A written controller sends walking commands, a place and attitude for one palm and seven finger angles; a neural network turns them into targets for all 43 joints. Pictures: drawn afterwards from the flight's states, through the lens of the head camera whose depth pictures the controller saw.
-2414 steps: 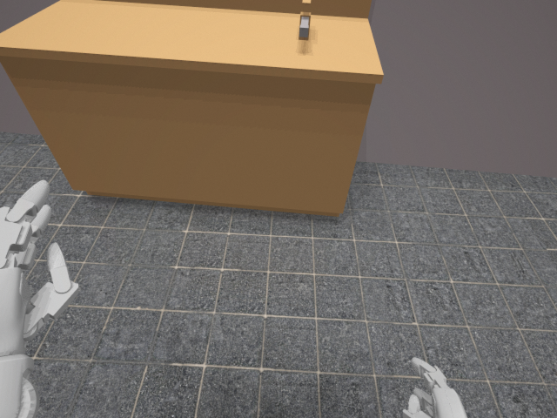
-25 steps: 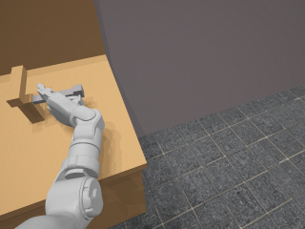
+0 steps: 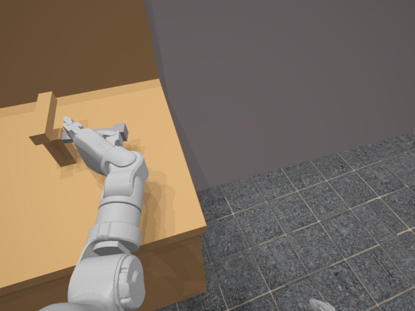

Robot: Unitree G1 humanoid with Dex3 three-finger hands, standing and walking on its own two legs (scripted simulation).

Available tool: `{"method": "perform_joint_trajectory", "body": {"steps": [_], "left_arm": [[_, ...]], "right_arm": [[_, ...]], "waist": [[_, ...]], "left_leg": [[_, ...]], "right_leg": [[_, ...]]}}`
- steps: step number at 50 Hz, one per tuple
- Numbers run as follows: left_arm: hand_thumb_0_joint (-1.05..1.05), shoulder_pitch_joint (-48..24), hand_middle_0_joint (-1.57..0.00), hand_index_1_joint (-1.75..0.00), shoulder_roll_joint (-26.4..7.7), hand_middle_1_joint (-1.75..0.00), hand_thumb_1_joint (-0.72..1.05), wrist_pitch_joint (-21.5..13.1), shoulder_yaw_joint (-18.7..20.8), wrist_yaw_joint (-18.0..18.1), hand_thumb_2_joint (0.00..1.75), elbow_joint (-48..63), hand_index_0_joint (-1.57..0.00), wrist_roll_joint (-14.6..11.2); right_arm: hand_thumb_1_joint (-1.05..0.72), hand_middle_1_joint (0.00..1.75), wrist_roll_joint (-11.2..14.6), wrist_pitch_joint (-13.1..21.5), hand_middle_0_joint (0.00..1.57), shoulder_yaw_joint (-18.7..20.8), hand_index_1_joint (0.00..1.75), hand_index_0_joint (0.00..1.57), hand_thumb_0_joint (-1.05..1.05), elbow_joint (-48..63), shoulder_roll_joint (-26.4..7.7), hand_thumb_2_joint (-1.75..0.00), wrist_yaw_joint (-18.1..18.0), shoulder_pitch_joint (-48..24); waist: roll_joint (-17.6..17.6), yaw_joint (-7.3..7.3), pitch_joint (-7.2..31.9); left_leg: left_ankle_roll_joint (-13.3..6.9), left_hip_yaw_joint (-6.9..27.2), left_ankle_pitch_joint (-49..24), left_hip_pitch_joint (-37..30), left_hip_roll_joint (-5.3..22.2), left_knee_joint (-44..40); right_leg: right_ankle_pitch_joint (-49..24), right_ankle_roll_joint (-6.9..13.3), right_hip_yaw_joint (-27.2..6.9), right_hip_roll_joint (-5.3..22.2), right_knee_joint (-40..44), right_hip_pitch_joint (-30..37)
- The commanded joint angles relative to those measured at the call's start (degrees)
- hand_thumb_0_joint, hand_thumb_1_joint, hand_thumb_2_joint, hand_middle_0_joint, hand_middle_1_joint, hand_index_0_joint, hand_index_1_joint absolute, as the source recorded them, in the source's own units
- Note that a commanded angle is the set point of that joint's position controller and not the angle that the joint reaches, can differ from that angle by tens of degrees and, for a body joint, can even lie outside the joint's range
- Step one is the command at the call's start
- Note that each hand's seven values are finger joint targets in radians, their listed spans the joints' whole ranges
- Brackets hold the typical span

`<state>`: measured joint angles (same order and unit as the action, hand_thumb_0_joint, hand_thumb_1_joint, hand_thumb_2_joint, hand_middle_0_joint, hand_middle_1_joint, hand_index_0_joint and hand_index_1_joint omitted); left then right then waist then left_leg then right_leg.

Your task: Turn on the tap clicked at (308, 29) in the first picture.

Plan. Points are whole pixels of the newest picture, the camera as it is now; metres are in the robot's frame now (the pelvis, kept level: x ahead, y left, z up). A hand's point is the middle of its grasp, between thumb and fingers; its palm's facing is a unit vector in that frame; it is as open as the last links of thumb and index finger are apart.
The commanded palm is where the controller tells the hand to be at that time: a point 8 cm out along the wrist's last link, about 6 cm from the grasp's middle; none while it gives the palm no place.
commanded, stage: lift the hand up off the lever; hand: left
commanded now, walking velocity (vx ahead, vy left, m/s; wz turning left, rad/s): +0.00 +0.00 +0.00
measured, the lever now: (120, 132) +0.46 +0.21 +0.10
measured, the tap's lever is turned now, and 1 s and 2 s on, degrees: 78 60 52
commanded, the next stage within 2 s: draw the hand back beside the body in 0.98 s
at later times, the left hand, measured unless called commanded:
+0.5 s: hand (112, 139) +0.41 +0.20 +0.12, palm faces +0.82 -0.57 -0.07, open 7.8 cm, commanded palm +0.36 +0.22 +0.17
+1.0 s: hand (110, 142) +0.40 +0.21 +0.13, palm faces +0.82 -0.57 -0.08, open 7.8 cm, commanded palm +0.35 +0.21 +0.18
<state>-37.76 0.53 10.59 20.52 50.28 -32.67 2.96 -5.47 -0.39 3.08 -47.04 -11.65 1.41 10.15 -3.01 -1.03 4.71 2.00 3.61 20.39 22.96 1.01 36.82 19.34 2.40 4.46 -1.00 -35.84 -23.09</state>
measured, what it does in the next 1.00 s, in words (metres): stands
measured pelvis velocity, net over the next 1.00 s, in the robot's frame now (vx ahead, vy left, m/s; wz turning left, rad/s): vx -0.02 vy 0.00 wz -0.02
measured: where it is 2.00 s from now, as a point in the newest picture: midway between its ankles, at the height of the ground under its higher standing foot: outside the picture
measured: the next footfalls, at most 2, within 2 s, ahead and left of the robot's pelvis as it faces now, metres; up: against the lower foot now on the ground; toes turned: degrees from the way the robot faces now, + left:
none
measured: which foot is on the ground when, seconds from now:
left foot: down 0.00-1.00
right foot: down 0.00-1.00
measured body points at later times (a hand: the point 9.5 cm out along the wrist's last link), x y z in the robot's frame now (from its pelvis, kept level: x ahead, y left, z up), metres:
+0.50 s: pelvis +0.00 +0.00 +0.00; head +0.01 -0.02 +0.45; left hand +0.36 +0.23 +0.13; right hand +0.12 -0.24 -0.13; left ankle -0.02 +0.14 -0.72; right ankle -0.01 -0.09 -0.72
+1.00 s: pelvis -0.02 +0.00 +0.00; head +0.00 -0.02 +0.45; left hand +0.35 +0.23 +0.13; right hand +0.12 -0.23 -0.13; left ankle -0.02 +0.14 -0.72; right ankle -0.01 -0.09 -0.72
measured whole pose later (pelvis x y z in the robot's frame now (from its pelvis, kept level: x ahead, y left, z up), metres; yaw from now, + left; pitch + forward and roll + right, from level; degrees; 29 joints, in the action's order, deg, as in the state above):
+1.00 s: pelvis -0.02 +0.00 +0.00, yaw -1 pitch +4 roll +0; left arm -36.7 1.0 17.0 23.2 48.7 -27.8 2.0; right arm -5.3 3.4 2.4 -48.3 -11.4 0.6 8.3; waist -2.9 -0.2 3.2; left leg 2.1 2.5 18.7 20.5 1.3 35.2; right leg 17.4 2.4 3.4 -1.3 -34.6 -21.2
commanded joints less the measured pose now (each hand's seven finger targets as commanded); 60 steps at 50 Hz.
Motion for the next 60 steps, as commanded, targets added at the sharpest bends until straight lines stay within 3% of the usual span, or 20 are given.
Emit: {"method": "perform_joint_trajectory", "body": {"steps": [1,7,10,11,13,26,29,31,34,38,42,44,46,49,51,54,55,56,57,60], "left_arm": [[0.00,-33.1,-0.15,-0.15,-11.6,-0.15,0.90,-5.0,-5.1,1.1,0.90,21.0,-0.15,5.3],[0.00,-32.5,-0.15,-0.15,-11.2,-0.15,0.90,-4.1,-5.9,0.6,0.90,23.7,-0.15,5.2],[0.00,-34.2,-0.15,-0.15,-12.3,-0.15,0.90,-3.8,-5.4,0.6,0.90,23.6,-0.15,5.4],[0.00,-33.9,-0.15,-0.15,-13.4,-0.15,0.90,-3.8,-4.6,0.6,0.90,24.7,-0.15,5.5],[0.00,-34.6,-0.15,-0.15,-12.1,-0.15,0.90,-3.8,-5.7,0.6,0.90,25.3,-0.15,5.4],[0.00,-32.6,-0.15,-0.15,-16.5,-0.15,0.90,-3.2,-2.7,0.1,0.90,29.7,-0.15,5.4],[0.00,-34.0,-0.15,-0.15,-14.3,-0.15,0.90,-3.0,-5.1,-0.1,0.90,31.0,-0.15,5.7],[0.00,-33.5,-0.15,-0.15,-17.2,-0.15,0.90,-3.0,-2.7,0.0,0.90,31.4,-0.15,5.6],[0.00,-36.6,-0.15,-0.15,-14.3,-0.15,0.90,-2.8,-5.6,-0.1,0.90,31.7,-0.15,5.8],[0.00,-37.6,-0.15,-0.15,-16.4,-0.15,0.90,-2.9,-4.1,0.1,0.90,31.9,-0.15,5.9],[0.00,-38.6,-0.15,-0.15,-14.0,-0.15,0.90,-2.5,-6.3,0.0,0.90,31.7,-0.15,6.4],[0.00,-38.3,-0.15,-0.15,-15.5,-0.15,0.90,-2.6,-4.8,0.3,0.90,30.8,-0.15,6.3],[0.00,-39.9,-0.15,-0.15,-16.1,-0.15,0.90,-2.8,-4.5,0.5,0.90,30.5,-0.15,6.5],[0.00,-40.1,-0.15,-0.15,-13.3,-0.15,0.90,-2.9,-6.9,0.6,0.90,31.2,-0.15,6.9],[0.00,-38.8,-0.15,-0.15,-14.5,-0.15,0.90,-2.8,-5.6,0.7,0.90,31.4,-0.15,6.9],[0.00,-40.5,-0.15,-0.15,-13.0,-0.15,0.90,-2.7,-7.2,0.6,0.90,31.9,-0.15,6.8],[0.00,-36.2,-0.15,-0.15,-12.1,-0.15,0.90,-1.5,-13.1,-7.9,0.90,37.2,-0.15,4.2],[0.00,-34.5,-0.15,-0.16,-16.1,-0.16,0.90,-1.3,-9.4,-11.8,0.90,40.2,-0.15,2.7],[0.00,-32.5,-0.15,-0.16,-16.1,-0.16,0.90,-1.3,-10.5,-14.4,0.90,42.4,-0.15,1.7],[0.00,-24.1,-0.16,-0.17,-17.1,-0.17,0.90,-2.7,-11.0,-19.8,0.90,49.0,-0.16,-0.3]], "right_arm": [[-0.90,0.30,0.0,2.1,0.20,1.7,0.30,0.20,0.00,6.3,-6.6,-0.90,-0.7,-2.6],[-0.90,0.30,0.3,2.6,0.20,1.5,0.30,0.20,0.00,6.7,-6.2,-0.90,-0.9,-3.5],[-0.90,0.30,0.4,2.7,0.20,1.4,0.30,0.20,0.00,6.4,-6.3,-0.90,-1.1,-3.7],[-0.90,0.30,0.3,2.8,0.20,1.5,0.30,0.20,0.00,6.4,-6.4,-0.90,-1.2,-3.8],[-0.90,0.30,0.4,3.3,0.20,1.3,0.30,0.20,0.00,6.4,-6.2,-0.90,-1.1,-4.0],[-0.90,0.30,0.6,4.0,0.20,1.4,0.30,0.20,0.00,6.9,-6.5,-0.90,-1.6,-5.4],[-0.90,0.30,0.7,4.4,0.20,1.1,0.30,0.20,0.00,7.0,-6.0,-0.90,-1.4,-6.0],[-0.90,0.30,0.7,4.4,0.20,1.3,0.30,0.20,0.00,6.8,-6.5,-0.90,-1.6,-6.1],[-0.90,0.30,0.7,5.0,0.20,1.0,0.30,0.20,0.00,6.6,-6.1,-0.90,-1.4,-6.6],[-0.90,0.30,0.6,5.3,0.20,1.0,0.30,0.20,0.00,6.4,-6.2,-0.90,-1.5,-6.5],[-0.90,0.30,0.5,5.6,0.20,0.8,0.30,0.20,0.00,6.1,-6.1,-0.90,-1.2,-6.6],[-0.90,0.30,0.5,5.8,0.20,1.0,0.30,0.20,0.00,6.1,-6.2,-0.90,-1.3,-6.3],[-0.90,0.30,0.3,5.8,0.20,1.1,0.30,0.20,0.00,5.6,-6.5,-0.90,-1.4,-6.3],[-0.90,0.30,0.2,6.3,0.20,1.1,0.30,0.20,0.00,5.6,-6.1,-0.90,-1.0,-6.2],[-0.90,0.30,0.0,6.3,0.20,1.4,0.30,0.20,0.00,5.6,-6.4,-0.90,-1.0,-5.6],[-0.90,0.30,0.2,6.4,0.20,1.2,0.30,0.20,0.00,5.6,-6.1,-0.90,-0.8,-5.8],[-0.90,0.30,1.3,4.5,0.20,1.4,0.30,0.20,0.00,7.3,-7.9,-0.90,-2.2,-5.5],[-0.90,0.30,1.9,4.0,0.20,1.7,0.30,0.20,0.00,8.8,-8.0,-0.90,-3.5,-5.4],[-0.90,0.30,2.5,3.8,0.20,0.9,0.30,0.20,0.00,9.6,-7.3,-0.90,-4.3,-5.8],[-0.90,0.30,3.6,3.9,0.20,0.1,0.30,0.20,0.00,10.9,-6.5,-0.90,-5.8,-6.3]], "waist": [[0.8,-0.29,24.5],[-0.4,0.08,24.5],[0.2,-0.32,23.5],[-1.2,0.31,24.0],[-1.2,0.05,24.5],[-1.4,1.40,25.1],[-2.7,1.06,24.4],[-2.8,1.57,24.8],[-3.4,0.86,24.3],[-2.8,1.18,25.4],[-4.7,0.94,24.7],[-2.4,1.01,25.2],[-3.3,0.80,25.1],[-4.8,0.66,25.8],[-3.8,1.13,26.9],[-4.1,0.60,26.2],[0.1,-2.16,28.8],[-1.3,-0.59,30.4],[-3.5,-0.22,29.5],[-2.5,0.71,25.1]], "left_leg": [[-0.9,-3.4,-29.1,-9.5,-1.3,-1.4],[-0.9,-3.8,-29.7,-10.2,-1.3,-1.9],[-1.1,-4.0,-28.5,-9.7,-1.2,-2.1],[-0.8,-3.8,-28.6,-10.1,-1.3,-2.3],[-0.9,-3.8,-29.0,-10.9,-1.2,-2.2],[-0.9,-4.3,-29.0,-11.2,-1.3,-3.2],[-0.8,-4.3,-29.4,-11.8,-1.1,-3.2],[-0.5,-4.1,-29.0,-11.7,-1.1,-3.5],[-0.5,-4.2,-28.5,-12.3,-1.1,-3.4],[-0.3,-4.1,-28.3,-12.4,-1.1,-3.7],[0.3,-4.0,-29.6,-13.4,-0.9,-3.5],[0.0,-3.9,-28.1,-12.4,-1.0,-3.6],[-0.1,-3.9,-26.9,-12.5,-1.0,-3.6],[0.5,-3.8,-29.0,-13.7,-0.9,-3.1],[0.9,-3.4,-30.8,-13.9,-0.9,-2.9],[0.7,-3.7,-30.3,-13.7,-0.9,-2.7],[-0.8,-3.9,-30.7,-17.0,-1.1,-2.6],[-1.7,-4.3,-31.0,-17.9,-1.4,-3.3],[-2.1,-4.6,-31.6,-18.8,-1.4,-4.0],[-2.7,-4.3,-31.0,-19.0,-1.0,-5.5]], "right_leg": [[-28.2,-0.8,0.1,0.9,2.3,13.3],[-29.0,-0.9,0.0,1.1,2.5,14.1],[-28.4,-1.0,-0.3,1.2,2.8,13.8],[-27.7,-0.7,-0.2,1.0,2.9,14.1],[-27.7,-0.8,-0.2,1.0,2.9,13.7],[-28.2,-0.8,-0.6,1.1,3.4,16.3],[-27.6,-0.6,-0.4,1.0,3.4,15.1],[-26.7,-0.5,-0.5,0.9,3.6,15.8],[-25.8,-0.6,-0.5,0.9,3.7,14.2],[-25.4,-0.5,-0.6,0.8,3.7,14.9],[-24.8,-0.3,-0.1,0.6,3.5,13.3],[-24.0,-0.5,-0.2,0.5,3.5,13.7],[-22.9,-0.5,-0.4,0.5,3.8,13.3],[-23.5,-0.3,-0.1,0.3,3.2,12.2],[-24.5,-0.2,0.2,0.1,2.8,12.8],[-24.7,-0.3,0.0,0.3,2.7,12.1],[-28.8,-0.5,-1.4,0.6,1.7,15.3],[-30.5,-0.6,-2.0,0.7,2.7,18.0],[-31.6,-0.6,-2.4,0.9,3.1,18.7],[-31.6,-0.7,-2.7,0.9,4.6,19.5]]}}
